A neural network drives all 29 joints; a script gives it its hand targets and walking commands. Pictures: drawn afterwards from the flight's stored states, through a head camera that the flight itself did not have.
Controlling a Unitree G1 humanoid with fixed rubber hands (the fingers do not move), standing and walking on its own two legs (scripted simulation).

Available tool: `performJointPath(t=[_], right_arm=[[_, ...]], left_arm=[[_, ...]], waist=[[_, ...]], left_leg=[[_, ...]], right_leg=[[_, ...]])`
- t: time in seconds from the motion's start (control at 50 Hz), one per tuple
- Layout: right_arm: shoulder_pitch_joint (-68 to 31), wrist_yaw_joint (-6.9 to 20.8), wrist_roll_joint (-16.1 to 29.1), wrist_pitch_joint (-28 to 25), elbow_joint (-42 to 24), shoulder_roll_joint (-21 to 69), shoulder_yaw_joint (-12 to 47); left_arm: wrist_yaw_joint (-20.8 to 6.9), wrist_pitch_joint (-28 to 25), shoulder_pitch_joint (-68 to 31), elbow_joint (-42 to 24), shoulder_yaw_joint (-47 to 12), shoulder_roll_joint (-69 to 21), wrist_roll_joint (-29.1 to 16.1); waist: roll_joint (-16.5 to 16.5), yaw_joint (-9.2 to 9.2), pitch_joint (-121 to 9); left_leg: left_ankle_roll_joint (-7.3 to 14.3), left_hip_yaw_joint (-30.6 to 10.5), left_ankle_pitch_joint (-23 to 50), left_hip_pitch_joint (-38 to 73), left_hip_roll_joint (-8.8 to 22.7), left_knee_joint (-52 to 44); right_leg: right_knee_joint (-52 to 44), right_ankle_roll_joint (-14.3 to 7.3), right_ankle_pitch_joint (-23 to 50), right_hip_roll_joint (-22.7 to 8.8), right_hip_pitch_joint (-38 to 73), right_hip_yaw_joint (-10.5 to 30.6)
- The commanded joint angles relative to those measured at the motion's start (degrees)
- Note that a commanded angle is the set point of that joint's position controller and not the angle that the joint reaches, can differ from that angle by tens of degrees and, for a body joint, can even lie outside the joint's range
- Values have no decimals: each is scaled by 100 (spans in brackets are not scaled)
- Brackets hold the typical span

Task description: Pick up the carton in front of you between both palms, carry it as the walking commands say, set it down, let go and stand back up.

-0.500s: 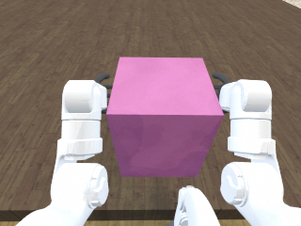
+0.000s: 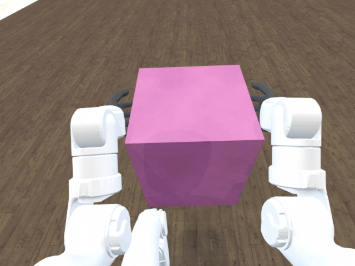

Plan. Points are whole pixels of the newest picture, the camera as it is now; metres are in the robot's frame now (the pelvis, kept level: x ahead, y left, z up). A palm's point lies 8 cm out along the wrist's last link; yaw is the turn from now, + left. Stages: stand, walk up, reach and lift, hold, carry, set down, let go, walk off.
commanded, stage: carry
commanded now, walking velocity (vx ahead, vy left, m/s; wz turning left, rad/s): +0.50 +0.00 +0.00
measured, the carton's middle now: (190, 140) +0.38 +0.00 +0.13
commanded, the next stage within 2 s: none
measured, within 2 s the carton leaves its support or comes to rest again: neither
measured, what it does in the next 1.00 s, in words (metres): climbs: left foot 0.16 m higher, then right foot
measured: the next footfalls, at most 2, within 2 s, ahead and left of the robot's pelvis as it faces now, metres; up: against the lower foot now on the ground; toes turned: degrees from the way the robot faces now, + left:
left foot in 0.14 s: +0.31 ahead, +0.12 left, +0.16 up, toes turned +8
right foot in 0.70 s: +0.60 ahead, -0.08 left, +0.16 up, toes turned -6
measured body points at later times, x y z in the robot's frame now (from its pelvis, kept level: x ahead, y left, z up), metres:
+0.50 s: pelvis +0.28 +0.04 +0.14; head +0.30 +0.05 +0.59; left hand +0.67 +0.18 +0.30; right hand +0.67 -0.12 +0.32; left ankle +0.28 +0.11 -0.58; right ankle +0.40 -0.10 -0.48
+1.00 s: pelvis +0.57 +0.00 +0.17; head +0.61 -0.02 +0.61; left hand +0.94 +0.15 +0.27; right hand +0.95 -0.16 +0.26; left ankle +0.66 +0.16 -0.52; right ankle +0.56 -0.07 -0.58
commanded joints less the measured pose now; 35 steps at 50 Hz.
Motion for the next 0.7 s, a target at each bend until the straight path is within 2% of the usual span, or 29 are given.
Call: performJointPath(t=[0.0, 0.02, 0.04, 0.06, 0.08, 0.1, 0.12, 0.14, 0.16, 0.18, 0.2, 0.22, 0.24, 0.26, 0.28, 0.3, 0.32, 0.34, 0.36, 0.4, 0.44, 0.48, 0.52, 0.56, 0.6, 0.62, 0.64, 0.66, 0.68], right_arm=[[-4273, 831, 2366, -9, 17, 5953, 3207], [-4313, 832, 2425, 3, 146, 6081, 3152], [-4205, 841, 2452, 0, 339, 6203, 3074], [-4074, 858, 2495, -25, 501, 6284, 3016], [-4054, 890, 2526, -55, 627, 6426, 2964], [-4099, 937, 2587, -108, 650, 6587, 2961], [-4249, 999, 2699, -192, 582, 6806, 2987], [-4360, 1066, 2765, -312, 464, 6844, 3080], [-4568, 1133, 2898, -438, 409, 7089, 3173], [-4653, 1200, 3076, -499, 94, 7177, 3170], [-4979, 1246, 3279, -596, -279, 7381, 3330], [-5247, 1278, 3421, -674, -614, 7485, 3419], [-5373, 1305, 3498, -704, -837, 7586, 3523], [-5319, 1327, 3531, -714, -968, 7581, 3576], [-5162, 1336, 3493, -714, -1028, 7549, 3596], [-4919, 1327, 3419, -695, -1014, 7455, 3606], [-4690, 1311, 3311, -675, -997, 7357, 3582], [-4383, 1291, 3188, -635, -909, 7212, 3537], [-4150, 1269, 3069, -597, -846, 7046, 3519], [-3763, 1241, 2825, -518, -638, 6693, 3454], [-3637, 1222, 2668, -431, -535, 6371, 3355], [-3521, 1208, 2524, -329, -355, 6091, 3233], [-3453, 1216, 2414, -244, -132, 5874, 3084], [-3445, 1224, 2352, -186, 116, 5764, 2945], [-3484, 1222, 2310, -165, 342, 5757, 2805], [-3500, 1215, 2302, -165, 438, 5772, 2747], [-3563, 1207, 2318, -164, 500, 5792, 2689], [-3517, 1199, 2299, -164, 624, 5815, 2617], [-3656, 1191, 2284, -173, 648, 5772, 2570]], left_arm=[[-1502, 61, -4370, -96, -2778, -5330, -2284], [-1503, 94, -4245, 78, -2638, -5289, -2241], [-1503, 112, -4171, 262, -2522, -5289, -2193], [-1501, 105, -4071, 435, -2426, -5326, -2110], [-1500, 77, -4049, 574, -2315, -5389, -1988], [-1501, 36, -3953, 688, -2192, -5420, -1839], [-1503, -16, -4010, 762, -2107, -5433, -1759], [-1512, -106, -3939, 726, -2105, -5609, -1663], [-1500, -170, -4026, 623, -2245, -5671, -1626], [-1440, -260, -4149, 456, -2319, -5753, -1648], [-1391, -316, -4175, 226, -2352, -5807, -1633], [-1351, -342, -4317, -3, -2389, -5862, -1627], [-1305, -362, -4403, -191, -2482, -5884, -1622], [-1264, -377, -4320, -306, -2583, -5840, -1665], [-1225, -392, -4266, -478, -2743, -5854, -1711], [-1194, -411, -4163, -624, -2901, -5893, -1782], [-1175, -424, -4075, -703, -3017, -5926, -1817], [-1155, -424, -3933, -741, -3110, -5901, -1806], [-1150, -416, -3828, -715, -3229, -5929, -1844], [-1150, -370, -3857, -751, -3472, -5918, -1966], [-1149, -300, -4011, -758, -3611, -5849, -2096], [-1159, -220, -4089, -655, -3641, -5806, -2244], [-1175, -142, -4159, -463, -3572, -5778, -2374], [-1194, -84, -4212, -216, -3431, -5777, -2415], [-1219, -41, -4213, 74, -3245, -5793, -2408], [-1234, -30, -4212, 229, -3141, -5804, -2403], [-1253, -34, -4143, 419, -3017, -5814, -2383], [-1275, -54, -4105, 614, -2876, -5800, -2340], [-1302, -79, -3984, 752, -2743, -5825, -2305]], waist=[[-1518, -150, -1211], [-1600, -202, -1278], [-1457, -310, -1523], [-1640, -445, -1884], [-1956, -632, -2264], [-2219, -919, -2695], [-2172, -1176, -3126], [-700, -1215, -3871], [1302, -1051, -3804], [808, -884, -3891], [347, -866, -3702], [98, -781, -3209], [-55, -652, -2869], [-11, -502, -2802], [-74, -495, -2729], [-180, -531, -2636], [-223, -532, -2527], [-155, -558, -2579], [-17, -618, -2542], [225, -669, -2539], [332, -720, -2435], [498, -727, -2192], [684, -745, -2025], [717, -768, -1832], [771, -671, -1702], [827, -560, -1757], [750, -326, -1880], [480, -254, -2167], [47, -70, -2570]], left_leg=[[-24, 614, 160, 1433, 67, -2240], [77, 875, 316, 1961, -65, -2741], [218, 1116, 501, 2813, -266, -3542], [278, 1343, 596, 3534, -588, -4136], [284, 1447, 441, 4056, -914, -4555], [262, 1430, 82, 4605, -1215, -5217], [234, 363, 95, 5752, -1136, -6197], [897, -3015, -1075, 7336, 297, -7590], [1601, -5371, 389, 7545, 957, -9144], [1498, -4885, 720, 7787, 1032, -8807], [1328, -4330, 994, 7714, 929, -8296], [1002, -3765, 1038, 7347, 899, -8090], [727, -3327, 636, 7101, 851, -8078], [618, -2841, 382, 7091, 767, -8082], [597, -2628, 242, 7113, 782, -8127], [666, -2298, 252, 7009, 801, -8396], [695, -2157, 377, 7010, 810, -8460], [744, -2055, 1198, 7205, 852, -8426], [767, -1947, 1723, 7384, 905, -8488], [787, -1684, 2022, 7786, 871, -8700], [733, -1299, 2125, 7876, 763, -8871], [595, -892, 2400, 7787, 605, -9023], [524, -728, 2748, 7855, 504, -9137], [425, -551, 3190, 7967, 450, -9177], [239, -352, 4029, 8033, 417, -8972], [122, -233, 4787, 8062, 415, -8638], [-65, 8, 5191, 7932, 336, -8022], [-342, 184, 4880, 7353, 320, -7320], [-520, 214, 3259, 6390, 263, -6323]], right_leg=[[-2209, -1058, 1321, -660, 27, 355], [-2178, -1023, 2683, -629, 109, -84], [-1832, -908, 4594, -579, 168, -474], [-1280, -876, 6852, -672, 424, -527], [-476, -771, 8703, -857, 846, -558], [664, -652, 9658, -941, 1263, -577], [2156, -409, 9233, -804, 873, -360], [4341, -5, 6588, -219, -1051, -12], [6721, 183, 1200, 940, -2308, 657], [8328, -11, 840, 872, -2911, 1600], [8734, -190, 727, 720, -3435, 1636], [8609, -324, 626, 510, -3791, 1484], [8379, -442, 596, 371, -4020, 1414], [8123, -455, 469, 227, -4088, 1297], [7908, -470, 388, 198, -4184, 1155], [7235, -360, -359, 139, -4051, 969], [6613, -273, -729, 125, -4122, 820], [6222, -287, -541, 68, -4214, 647], [6073, -234, 62, -27, -4439, 614], [5414, -151, 635, -182, -4772, 478], [4558, -85, 960, -208, -4670, 303], [3519, -64, 1311, -167, -4253, 150], [2615, -29, 1288, -55, -3928, -61], [1854, -52, 1343, 87, -3526, -302], [1114, -123, 1431, 282, -2939, -476], [826, -162, 1426, 453, -2497, -573], [346, -171, 1538, 650, -1771, -714], [70, -160, 1657, 513, -431, -682], [162, -187, 1236, -234, 868, 238]])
